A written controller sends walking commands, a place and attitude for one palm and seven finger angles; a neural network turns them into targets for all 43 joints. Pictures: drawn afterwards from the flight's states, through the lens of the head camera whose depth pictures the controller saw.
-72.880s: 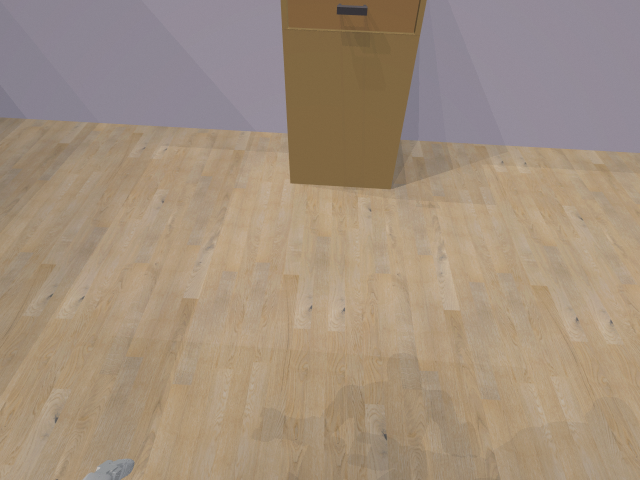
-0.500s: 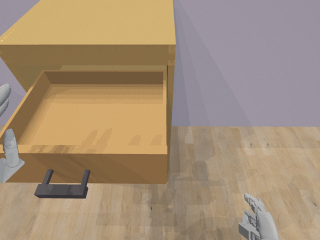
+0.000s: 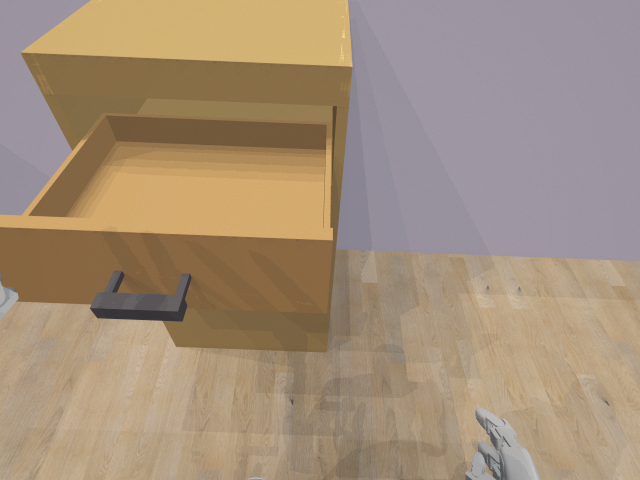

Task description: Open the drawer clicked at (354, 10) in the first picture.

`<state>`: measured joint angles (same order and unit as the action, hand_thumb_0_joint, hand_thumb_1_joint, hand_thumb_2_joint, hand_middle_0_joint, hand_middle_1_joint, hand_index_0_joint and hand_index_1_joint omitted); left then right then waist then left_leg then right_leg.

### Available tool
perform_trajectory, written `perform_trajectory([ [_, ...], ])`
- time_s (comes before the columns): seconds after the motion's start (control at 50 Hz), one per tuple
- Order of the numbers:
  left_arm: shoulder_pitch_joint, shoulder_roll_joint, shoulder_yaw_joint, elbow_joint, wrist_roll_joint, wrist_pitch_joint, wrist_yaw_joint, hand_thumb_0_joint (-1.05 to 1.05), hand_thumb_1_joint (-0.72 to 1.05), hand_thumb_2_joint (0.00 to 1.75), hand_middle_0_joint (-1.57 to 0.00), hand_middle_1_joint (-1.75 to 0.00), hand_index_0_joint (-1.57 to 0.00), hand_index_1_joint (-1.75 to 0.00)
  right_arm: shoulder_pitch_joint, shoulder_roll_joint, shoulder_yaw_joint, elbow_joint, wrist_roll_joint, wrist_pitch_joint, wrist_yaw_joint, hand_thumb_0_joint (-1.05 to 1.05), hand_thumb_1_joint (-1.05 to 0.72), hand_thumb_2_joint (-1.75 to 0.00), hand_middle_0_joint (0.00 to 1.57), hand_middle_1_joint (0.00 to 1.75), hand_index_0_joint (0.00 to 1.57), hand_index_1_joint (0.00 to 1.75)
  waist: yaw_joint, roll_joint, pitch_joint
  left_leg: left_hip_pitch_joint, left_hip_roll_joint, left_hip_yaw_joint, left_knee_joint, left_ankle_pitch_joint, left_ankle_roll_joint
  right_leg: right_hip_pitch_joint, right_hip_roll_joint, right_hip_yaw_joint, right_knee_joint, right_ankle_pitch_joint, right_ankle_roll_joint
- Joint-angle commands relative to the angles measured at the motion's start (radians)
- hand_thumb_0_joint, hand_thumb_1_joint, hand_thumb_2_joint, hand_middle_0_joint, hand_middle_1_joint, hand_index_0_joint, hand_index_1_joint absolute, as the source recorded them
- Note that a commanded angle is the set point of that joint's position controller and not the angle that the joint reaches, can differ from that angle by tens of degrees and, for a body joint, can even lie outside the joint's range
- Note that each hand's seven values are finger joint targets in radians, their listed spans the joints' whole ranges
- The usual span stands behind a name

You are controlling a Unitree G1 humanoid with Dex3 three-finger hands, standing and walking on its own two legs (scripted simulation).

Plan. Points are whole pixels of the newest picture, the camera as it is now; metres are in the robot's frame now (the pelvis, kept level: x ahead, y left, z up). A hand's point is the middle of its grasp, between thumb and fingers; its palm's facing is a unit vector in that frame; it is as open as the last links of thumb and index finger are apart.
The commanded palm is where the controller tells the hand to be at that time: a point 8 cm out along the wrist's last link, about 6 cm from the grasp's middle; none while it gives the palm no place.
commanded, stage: step back with the hand held close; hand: left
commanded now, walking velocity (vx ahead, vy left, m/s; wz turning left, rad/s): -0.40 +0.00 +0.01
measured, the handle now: (145, 292) +0.32 +0.23 +0.07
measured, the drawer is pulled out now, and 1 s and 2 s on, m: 0.30 0.30 0.30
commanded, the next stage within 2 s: stop stepping back and stand still in 0.28 s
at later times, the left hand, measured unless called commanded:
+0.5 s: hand out of the picture +0.08 +0.22 +0.24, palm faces +0.40 -0.78 -0.49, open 7.4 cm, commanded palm +0.02 +0.27 +0.25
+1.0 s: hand out of the picture +0.03 +0.21 +0.24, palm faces +0.41 -0.79 -0.47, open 7.4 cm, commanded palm -0.02 +0.26 +0.25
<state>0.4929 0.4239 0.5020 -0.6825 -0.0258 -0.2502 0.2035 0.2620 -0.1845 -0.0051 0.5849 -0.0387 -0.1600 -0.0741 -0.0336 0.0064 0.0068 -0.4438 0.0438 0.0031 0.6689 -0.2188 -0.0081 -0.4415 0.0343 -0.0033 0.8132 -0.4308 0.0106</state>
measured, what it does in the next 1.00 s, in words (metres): walks backwards: right foot, then left foot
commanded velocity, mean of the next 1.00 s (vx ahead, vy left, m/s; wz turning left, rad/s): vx -0.03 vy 0.01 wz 0.00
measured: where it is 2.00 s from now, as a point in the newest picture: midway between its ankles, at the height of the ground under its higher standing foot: outside the picture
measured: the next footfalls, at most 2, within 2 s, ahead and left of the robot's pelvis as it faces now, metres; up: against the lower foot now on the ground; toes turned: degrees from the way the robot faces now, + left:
right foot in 0.06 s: +0.04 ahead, -0.11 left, +0.00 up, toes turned -1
left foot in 0.36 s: -0.07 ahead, +0.13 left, +0.00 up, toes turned +4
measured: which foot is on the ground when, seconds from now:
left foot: down 0.00-0.08, up 0.10-0.34, down 0.36-0.60, up 0.62-0.78, down 0.80-1.00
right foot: up 0.00-0.04, down 0.06-0.38, up 0.40-0.54, down 0.56-1.00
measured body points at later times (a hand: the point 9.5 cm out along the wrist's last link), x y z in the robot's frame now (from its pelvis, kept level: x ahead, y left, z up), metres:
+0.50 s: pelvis -0.11 -0.01 +0.01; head -0.09 +0.02 +0.46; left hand +0.05 +0.26 +0.26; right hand +0.06 -0.25 -0.05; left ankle -0.11 +0.13 -0.72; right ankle -0.09 -0.11 -0.69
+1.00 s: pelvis -0.16 -0.02 +0.02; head -0.17 +0.00 +0.47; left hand +0.00 +0.25 +0.27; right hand -0.03 -0.27 -0.06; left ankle -0.16 +0.08 -0.72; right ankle -0.16 -0.12 -0.72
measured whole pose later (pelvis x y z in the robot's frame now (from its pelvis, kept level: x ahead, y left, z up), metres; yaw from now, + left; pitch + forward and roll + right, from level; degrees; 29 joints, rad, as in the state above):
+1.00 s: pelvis -0.16 -0.02 +0.02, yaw -1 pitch +0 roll +0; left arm 0.59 0.47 0.47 -0.74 -0.03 -0.22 0.16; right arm 0.29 -0.21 0.01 0.64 0.00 -0.13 -0.06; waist -0.02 -0.05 -0.03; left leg -0.24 0.01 0.07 0.54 -0.29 0.02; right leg -0.24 0.01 -0.07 0.52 -0.25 -0.02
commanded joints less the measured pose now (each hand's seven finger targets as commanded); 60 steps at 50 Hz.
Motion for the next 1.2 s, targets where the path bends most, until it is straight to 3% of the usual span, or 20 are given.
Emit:
perform_trajectory([
  [0.0, -0.006, 0.166, 0.105, -0.224, -0.014, -0.057, 0.008, 0.00, 0.90, 0.90, -0.20, -0.30, -0.20, -0.30, -0.101, -0.152, -0.050, -0.114, 0.007, -0.069, 0.005, 0.00, -0.90, -0.90, 0.20, 0.30, 0.20, 0.30, 0.024, 0.160, -0.095, -0.031, 0.208, -0.173, -0.229, 0.058, 0.105, 0.209, -0.026, -0.012, -0.195, 0.084, -0.003],
  [0.04, -0.074, 0.199, 0.115, -0.221, -0.020, -0.071, -0.029, 0.00, 0.90, 0.90, -0.20, -0.30, -0.20, -0.30, -0.140, -0.149, -0.032, -0.116, 0.042, -0.074, 0.031, 0.00, -0.90, -0.90, 0.20, 0.30, 0.20, 0.30, 0.025, 0.060, -0.084, -0.034, 0.125, -0.076, -0.090, -0.147, 0.051, 0.216, -0.139, 0.077, -0.421, 0.290, -0.040],
  [0.08, -0.087, 0.226, 0.115, -0.183, -0.035, -0.069, -0.037, 0.00, 0.90, 0.90, -0.20, -0.30, -0.20, -0.30, -0.127, -0.133, -0.053, -0.112, 0.067, -0.067, 0.041, 0.00, -0.90, -0.90, 0.20, 0.30, 0.20, 0.30, 0.035, -0.240, -0.122, -0.047, -0.059, -0.001, 0.369, -0.292, -0.020, 0.109, -0.443, 0.477, -0.608, 0.293, -0.204],
  [0.16, 0.029, 0.181, 0.116, -0.107, -0.028, -0.059, -0.048, 0.00, 0.90, 0.90, -0.20, -0.30, -0.20, -0.30, -0.172, -0.080, -0.023, -0.119, 0.053, -0.015, 0.041, 0.00, -0.90, -0.90, 0.20, 0.30, 0.20, 0.30, 0.010, -0.128, -0.103, -0.038, -0.020, -0.030, 0.436, -0.219, -0.038, 0.129, -0.313, 0.209, -0.488, 0.529, -0.168],
  [0.28, 0.040, 0.182, 0.105, -0.171, -0.016, -0.070, -0.038, 0.00, 0.90, 0.90, -0.20, -0.30, -0.20, -0.30, -0.110, -0.123, -0.032, -0.119, 0.043, 0.002, 0.024, 0.00, -0.90, -0.90, 0.20, 0.30, 0.20, 0.30, 0.011, -0.111, -0.150, 0.148, -0.032, 0.062, -0.232, -0.151, 0.006, 0.251, -0.240, 0.173, -0.474, 0.477, -0.086],
  [0.34, 0.006, 0.199, 0.100, -0.285, -0.018, -0.101, -0.040, 0.00, 0.90, 0.90, -0.20, -0.30, -0.20, -0.30, -0.120, -0.177, -0.072, -0.144, 0.036, -0.007, 0.028, 0.00, -0.90, -0.90, 0.20, 0.30, 0.20, 0.30, 0.024, 0.188, -0.164, 0.171, 0.256, -0.197, -0.349, 0.248, 0.099, 0.166, -0.080, 0.039, -0.180, 0.360, 0.007],
  [0.36, 0.011, 0.217, 0.132, -0.299, -0.023, -0.102, -0.038, 0.00, 0.90, 0.90, -0.20, -0.30, -0.20, -0.30, -0.118, -0.164, -0.080, -0.142, 0.033, -0.021, 0.038, 0.00, -0.90, -0.90, 0.20, 0.30, 0.20, 0.30, 0.019, 0.230, -0.189, 0.203, 0.320, -0.170, -0.318, 0.438, 0.118, 0.095, -0.050, 0.012, -0.060, 0.149, 0.008],
  [0.4, 0.062, 0.245, 0.178, -0.354, -0.032, -0.097, -0.042, 0.00, 0.90, 0.90, -0.20, -0.30, -0.20, -0.30, -0.110, -0.138, -0.081, -0.149, 0.028, -0.051, 0.041, 0.00, -0.90, -0.90, 0.20, 0.30, 0.20, 0.30, 0.029, 0.337, -0.222, 0.156, 0.304, -0.118, -0.345, 0.240, 0.139, 0.049, -0.045, 0.016, 0.150, -0.042, 0.011],
  [0.46, 0.034, 0.186, 0.123, -0.374, -0.034, -0.063, -0.037, 0.00, 0.90, 0.90, -0.20, -0.30, -0.20, -0.30, -0.113, -0.140, -0.060, -0.128, 0.048, -0.060, 0.052, 0.00, -0.90, -0.90, 0.20, 0.30, 0.20, 0.30, 0.026, 0.219, -0.122, 0.235, 0.233, -0.051, -0.252, 0.369, 0.104, 0.062, -0.044, -0.027, -0.082, 0.025, 0.015],
  [0.52, -0.026, 0.168, 0.088, -0.249, -0.026, -0.030, -0.037, 0.00, 0.90, 0.90, -0.20, -0.30, -0.20, -0.30, -0.126, -0.153, -0.038, -0.117, 0.068, -0.050, 0.045, 0.00, -0.90, -0.90, 0.20, 0.30, 0.20, 0.30, 0.013, 0.153, -0.058, 0.107, 0.154, -0.025, -0.222, 0.031, 0.064, 0.280, -0.047, -0.058, -0.410, 0.224, 0.016],
  [0.6, -0.118, 0.202, 0.098, -0.093, -0.031, -0.004, -0.029, 0.00, 0.90, 0.90, -0.20, -0.30, -0.20, -0.30, -0.136, -0.145, -0.049, -0.087, 0.075, -0.008, 0.029, 0.00, -0.90, -0.90, 0.20, 0.30, 0.20, 0.30, 0.000, -0.152, -0.022, 0.097, -0.024, 0.019, 0.097, -0.197, 0.015, 0.118, -0.287, 0.325, -0.667, -0.012, -0.103],
  [0.64, -0.083, 0.175, 0.073, -0.068, -0.027, -0.002, -0.040, 0.00, 0.90, 0.90, -0.20, -0.30, -0.20, -0.30, -0.155, -0.142, -0.045, -0.088, 0.064, 0.011, 0.030, 0.00, -0.90, -0.90, 0.20, 0.30, 0.20, 0.30, 0.008, -0.150, -0.038, 0.073, -0.029, 0.005, 0.213, -0.172, 0.019, 0.122, -0.312, 0.282, -0.661, -0.012, -0.124],
  [0.74, 0.056, 0.141, 0.040, -0.120, -0.023, -0.006, -0.038, 0.00, 0.90, 0.90, -0.20, -0.30, -0.20, -0.30, -0.149, -0.124, -0.019, -0.118, 0.055, 0.019, 0.023, 0.00, -0.90, -0.90, 0.20, 0.30, 0.20, 0.30, 0.000, -0.101, -0.065, 0.224, -0.018, 0.052, -0.266, -0.140, 0.048, 0.149, -0.211, 0.113, -0.564, -0.085, -0.085],
  [0.8, 0.050, 0.178, 0.054, -0.272, -0.024, -0.026, -0.029, 0.00, 0.90, 0.90, -0.20, -0.30, -0.20, -0.30, -0.157, -0.168, -0.040, -0.159, 0.046, 0.007, 0.018, 0.00, -0.90, -0.90, 0.20, 0.30, 0.20, 0.30, 0.016, 0.166, -0.076, 0.237, 0.190, -0.245, -0.439, -0.210, 0.136, 0.140, -0.048, -0.014, -0.246, 0.088, -0.024],
  [0.84, 0.024, 0.222, 0.093, -0.316, -0.007, -0.035, -0.026, 0.00, 0.90, 0.90, -0.20, -0.30, -0.20, -0.30, -0.167, -0.142, -0.029, -0.140, 0.040, -0.006, 0.018, 0.00, -0.90, -0.90, 0.20, 0.30, 0.20, 0.30, 0.020, 0.224, -0.075, 0.114, 0.216, -0.242, -0.479, -0.327, 0.135, 0.163, -0.050, -0.040, -0.150, 0.044, -0.014],
  [0.94, 0.006, 0.202, 0.092, -0.235, -0.010, -0.027, -0.015, 0.00, 0.90, 0.90, -0.20, -0.30, -0.20, -0.30, -0.131, -0.156, -0.029, -0.101, 0.049, -0.037, 0.012, 0.00, -0.90, -0.90, 0.20, 0.30, 0.20, 0.30, 0.015, 0.107, -0.042, 0.109, 0.123, -0.076, -0.284, 0.065, 0.086, 0.291, -0.070, -0.020, -0.373, 0.303, -0.025],
  [1.06, -0.032, 0.162, 0.064, -0.063, -0.030, -0.022, -0.030, 0.00, 0.90, 0.90, -0.20, -0.30, -0.20, -0.30, -0.120, -0.143, -0.038, -0.085, 0.061, 0.000, 0.024, 0.00, -0.90, -0.90, 0.20, 0.30, 0.20, 0.30, -0.007, -0.057, -0.062, 0.168, 0.024, 0.008, -0.144, -0.057, 0.040, 0.226, -0.193, 0.184, -0.519, 0.264, -0.075],
  [1.14, -0.014, 0.147, 0.039, -0.116, -0.028, -0.014, -0.039, 0.00, 0.90, 0.90, -0.20, -0.30, -0.20, -0.30, -0.147, -0.137, -0.027, -0.110, 0.059, 0.015, 0.027, 0.00, -0.90, -0.90, 0.20, 0.30, 0.20, 0.30, 0.003, -0.032, -0.047, 0.208, 0.034, -0.004, -0.224, 0.006, 0.043, 0.215, -0.166, 0.123, -0.516, 0.277, -0.058],
  [1.16, -0.018, -0.064, -0.383, 0.750, 0.088, 0.155, -0.170, 0.00, 0.90, 0.90, -0.20, -0.30, -0.20, -0.30, -0.113, -0.272, -0.082, 0.161, 0.046, -0.032, 0.095, 0.00, -0.90, -0.90, 0.20, 0.30, 0.20, 0.30, -0.042, 0.030, -0.017, 0.164, 0.065, -0.054, -0.062, 0.215, 0.045, 0.072, -0.181, 0.017, -0.249, 0.463, -0.049],
  [1.18, 0.010, -0.116, -0.374, 0.779, 0.076, 0.238, -0.194, 0.00, 0.90, 0.90, -0.20, -0.30, -0.20, -0.30, -0.035, -0.195, -0.069, 0.156, 0.039, 0.032, 0.092, 0.00, -0.90, -0.90, 0.20, 0.30, 0.20, 0.30, -0.011, 0.058, -0.080, 0.169, 0.089, -0.068, -0.152, 0.260, 0.055, 0.092, -0.116, 0.011, -0.200, 0.403, -0.026],
])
